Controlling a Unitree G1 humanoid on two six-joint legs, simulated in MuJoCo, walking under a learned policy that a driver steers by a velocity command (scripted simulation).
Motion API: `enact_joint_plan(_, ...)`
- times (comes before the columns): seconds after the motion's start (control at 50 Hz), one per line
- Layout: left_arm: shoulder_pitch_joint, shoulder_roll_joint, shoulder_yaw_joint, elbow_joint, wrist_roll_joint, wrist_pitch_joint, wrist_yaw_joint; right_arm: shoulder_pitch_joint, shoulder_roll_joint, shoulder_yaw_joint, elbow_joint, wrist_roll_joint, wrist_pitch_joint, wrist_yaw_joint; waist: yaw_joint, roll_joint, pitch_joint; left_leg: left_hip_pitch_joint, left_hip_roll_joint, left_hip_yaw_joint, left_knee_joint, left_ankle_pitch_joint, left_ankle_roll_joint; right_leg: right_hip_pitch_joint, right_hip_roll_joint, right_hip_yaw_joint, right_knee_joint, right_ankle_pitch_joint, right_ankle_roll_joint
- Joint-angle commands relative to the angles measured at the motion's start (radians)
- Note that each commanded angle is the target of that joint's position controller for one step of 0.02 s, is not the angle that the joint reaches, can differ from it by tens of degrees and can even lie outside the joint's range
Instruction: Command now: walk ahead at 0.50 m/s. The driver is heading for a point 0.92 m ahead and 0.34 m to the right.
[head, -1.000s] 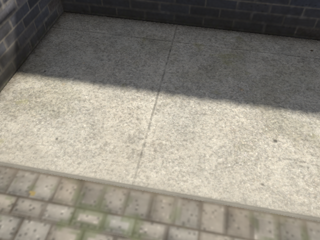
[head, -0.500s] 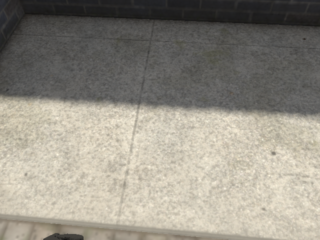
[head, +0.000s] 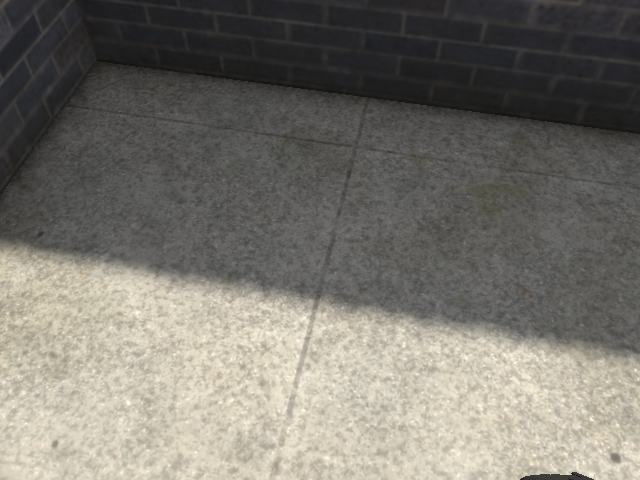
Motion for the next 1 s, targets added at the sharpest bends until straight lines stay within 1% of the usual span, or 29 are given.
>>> enact_joint_plan(0.02,-0.012,0.164,0.029,-0.026,-0.002,-0.001,0.007,0.298,-0.145,-0.054,0.047,-0.01,-0.029,-0.025,-0.185,-0.069,-0.141,0.373,-0.047,0.006,-0.097,-0.025,0.073,-0.089,-0.249,0.045,0.406,0.992,-0.074)
enact_joint_plan(0.04,-0.016,0.13,0.017,-0.06,-0.012,-0.006,0.004,0.481,-0.227,-0.078,0.083,-0.035,-0.035,-0.039,-0.242,0.02,-0.268,0.641,0.171,-0.228,-0.099,-0.1,0.129,-0.302,-0.198,0.009,0.701,0.652,-0.056)
enact_joint_plan(0.06,0.112,0.036,0.003,-0.065,-0.043,-0.004,-0.007,0.499,-0.3,-0.099,0.091,-0.035,-0.025,-0.036,-0.17,0.247,-0.37,0.875,0.428,-0.719,-0.203,-0.131,0.281,-0.669,0.005,-0.011,1.055,-0.139,-0.014)
enact_joint_plan(0.08,0.024,0.15,0.032,-0.056,-0.017,0.003,0.003,0.414,-0.231,-0.09,0.078,0.004,-0.016,-0.026,-0.166,0.05,-0.275,0.78,0.375,-0.696,-0.25,-0.196,0.243,-0.759,-0.048,0.121,1.112,-0.117,-0.035)
enact_joint_plan(0.1,-0.05,0.141,0.035,-0.082,-0.02,-0.002,-0.002,0.309,-0.176,-0.074,0.061,0.011,-0.019,-0.024,-0.129,0.031,-0.136,0.626,0.342,-0.525,-0.284,-0.157,0.206,-0.767,-0.091,0.127,1.073,-0.017,-0.04)
enact_joint_plan(0.12,-0.079,0.119,0.032,-0.083,-0.022,-0.003,-0.004,0.263,-0.124,-0.062,0.06,0.005,-0.029,-0.02,-0.104,-0.003,-0.073,0.514,0.3,-0.419,-0.325,-0.063,0.171,-0.73,-0.125,0.122,1.022,0.043,-0.038)
enact_joint_plan(0.14,-0.086,0.108,0.035,-0.078,-0.01,0.009,-0.008,0.255,-0.098,-0.054,0.069,0.005,-0.037,-0.024,-0.082,0.006,-0.039,0.441,0.261,-0.331,-0.347,-0.007,0.135,-0.692,-0.144,0.121,0.98,0.066,-0.031)
enact_joint_plan(0.16,-0.055,0.086,0.031,-0.07,0.002,0.024,-0.016,0.257,-0.078,-0.047,0.082,0.008,-0.043,-0.029,-0.057,0.027,-0.033,0.385,0.235,-0.262,-0.374,0.009,0.108,-0.643,-0.156,0.118,0.951,0.085,-0.02)
enact_joint_plan(0.2,-0.066,0.065,0.031,-0.074,0.007,0.046,-0.028,0.301,-0.085,-0.048,0.106,0.01,-0.063,-0.03,-0.045,0.038,-0.022,0.358,0.226,-0.196,-0.397,0.089,0.102,-0.64,-0.157,0.107,0.933,0.103,-0.007)
enact_joint_plan(0.26,-0.173,0.063,0.034,-0.112,0.005,0.06,-0.041,0.344,-0.106,-0.053,0.125,0.012,-0.074,-0.034,-0.049,0.034,0.01,0.379,0.206,-0.091,-0.426,0.145,0.081,-0.748,-0.175,0.089,0.876,0.209,0.008)
enact_joint_plan(0.36,-0.36,0.041,0.02,-0.184,-0.001,0.054,-0.053,0.393,-0.099,-0.046,0.141,0.012,-0.071,-0.041,-0.083,0.038,0.042,0.418,0.171,0.041,-0.423,0.258,0.047,-0.781,-0.161,0.019,0.616,0.373,0.017)
enact_joint_plan(0.44,-0.471,0.038,0.01,-0.235,0.006,0.053,-0.057,0.466,-0.115,-0.049,0.169,0.01,-0.062,-0.056,-0.116,0.039,0.054,0.538,0.209,0.095,-0.384,0.384,0.042,-0.765,-0.135,-0.059,0.458,0.365,-0.016)
enact_joint_plan(0.46,-0.478,0.043,0.011,-0.243,0.008,0.052,-0.058,0.474,-0.12,-0.05,0.174,0.008,-0.057,-0.059,-0.113,0.042,0.053,0.576,0.22,0.106,-0.357,0.444,0.041,-0.758,-0.124,-0.07,0.436,0.333,-0.031)
enact_joint_plan(0.5,-0.445,0.059,0.019,-0.241,0.01,0.053,-0.055,0.46,-0.139,-0.054,0.172,0.004,-0.048,-0.067,-0.084,0.064,0.023,0.628,0.235,0.14,-0.255,0.699,0.034,-0.688,-0.079,-0.101,0.412,0.243,-0.071)
enact_joint_plan(0.54,-0.326,0.088,0.036,-0.21,0.013,0.053,-0.049,0.437,-0.167,-0.064,0.164,-0.001,-0.033,-0.071,-0.028,0.085,-0.05,0.645,0.244,0.163,-0.044,0.906,0.034,-0.552,-0.012,-0.125,0.397,0.137,-0.12)
enact_joint_plan(0.56,-0.218,0.113,0.051,-0.179,0.016,0.047,-0.045,0.43,-0.18,-0.068,0.155,0.0,-0.024,-0.069,0.015,0.078,-0.112,0.603,0.243,0.166,0.135,0.86,0.03,-0.418,0.016,-0.113,0.346,0.123,-0.149)
enact_joint_plan(0.58,-0.064,0.168,0.078,-0.137,0.029,0.041,-0.034,0.405,-0.184,-0.07,0.132,0.005,-0.021,-0.063,0.094,0.021,-0.189,0.434,0.221,0.176,0.404,0.637,0.001,-0.187,-0.039,0.001,0.263,0.115,-0.199)
enact_joint_plan(0.6,-0.04,0.286,0.111,-0.147,0.033,0.045,-0.019,0.448,-0.074,-0.05,0.067,0.021,-0.028,-0.041,0.039,-0.21,-0.285,0.005,0.059,0.167,0.793,-0.189,-0.055,0.139,-0.354,0.485,0.236,0.12,-0.344)
enact_joint_plan(0.62,-0.038,0.3,0.114,-0.156,-0.003,0.061,-0.02,0.334,-0.143,-0.065,0.018,0.018,-0.042,-0.033,0.058,-0.151,-0.327,-0.188,-0.061,-0.056,0.954,-0.427,-0.069,0.181,-0.427,0.812,0.077,0.126,-0.406)
enact_joint_plan(0.64,-0.096,0.275,0.107,-0.153,-0.01,0.065,-0.01,0.255,-0.138,-0.061,-0.011,0.017,-0.056,-0.028,0.035,-0.079,-0.171,-0.285,0.021,-0.116,0.911,-0.325,-0.058,0.084,-0.407,0.636,0.055,0.173,-0.368)
enact_joint_plan(0.66,-0.141,0.216,0.094,-0.155,-0.014,0.061,-0.007,0.257,-0.135,-0.057,-0.009,0.021,-0.067,-0.028,-0.004,-0.012,-0.095,-0.242,0.057,-0.112,0.812,-0.249,-0.057,-0.045,-0.371,0.539,0.037,0.264,-0.321)
enact_joint_plan(0.68,-0.188,0.18,0.085,-0.16,-0.014,0.054,-0.005,0.271,-0.132,-0.06,0.003,0.014,-0.062,-0.031,-0.052,0.031,-0.041,-0.176,0.083,-0.112,0.727,-0.228,-0.064,-0.157,-0.317,0.45,0.024,0.375,-0.276)
enact_joint_plan(0.7,-0.212,0.155,0.076,-0.163,-0.022,0.045,0.0,0.288,-0.126,-0.059,0.001,-0.006,-0.042,-0.031,-0.085,0.025,-0.036,-0.108,0.095,-0.115,0.672,-0.223,-0.081,-0.229,-0.271,0.385,0.015,0.452,-0.255)
enact_joint_plan(0.72,-0.215,0.151,0.071,-0.166,-0.023,0.034,-0.001,0.303,-0.114,-0.058,0.003,-0.019,-0.021,-0.028,-0.099,0.011,-0.05,-0.064,0.098,-0.114,0.634,-0.222,-0.094,-0.26,-0.245,0.349,0.012,0.5,-0.245)
enact_joint_plan(0.74,-0.199,0.159,0.072,-0.163,-0.027,0.023,-0.003,0.301,-0.106,-0.057,-0.004,-0.023,-0.005,-0.024,-0.105,0.003,-0.055,-0.055,0.096,-0.104,0.604,-0.222,-0.107,-0.275,-0.227,0.331,0.011,0.549,-0.244)
enact_joint_plan(0.78,-0.163,0.191,0.079,-0.158,-0.026,0.013,-0.005,0.256,-0.096,-0.054,-0.027,-0.023,0.012,-0.018,-0.1,-0.017,-0.047,-0.075,0.094,-0.084,0.528,-0.17,-0.127,-0.3,-0.198,0.305,-0.002,0.56,-0.233)
enact_joint_plan(0.84,-0.094,0.198,0.081,-0.154,-0.024,0.017,-0.008,0.12,-0.105,-0.053,-0.081,-0.018,0.019,-0.016,-0.053,-0.049,-0.018,-0.153,0.09,-0.074,0.392,-0.054,-0.144,-0.275,-0.178,0.32,-0.014,0.533,-0.198)
enact_joint_plan(0.9,-0.032,0.2,0.081,-0.152,-0.022,0.022,-0.006,0.018,-0.108,-0.048,-0.121,-0.013,0.017,-0.011,-0.01,-0.069,-0.02,-0.192,0.068,-0.08,0.275,0.033,-0.141,-0.201,-0.173,0.342,0.008,0.548,-0.171)
enact_joint_plan(1.0,0.034,0.209,0.081,-0.152,-0.008,0.027,0.005,-0.113,-0.115,-0.034,-0.185,-0.003,0.001,-0.005,0.034,-0.087,-0.012,-0.192,0.016,-0.081,0.117,0.047,-0.116,-0.09,-0.194,0.395,0.077,0.645,-0.166)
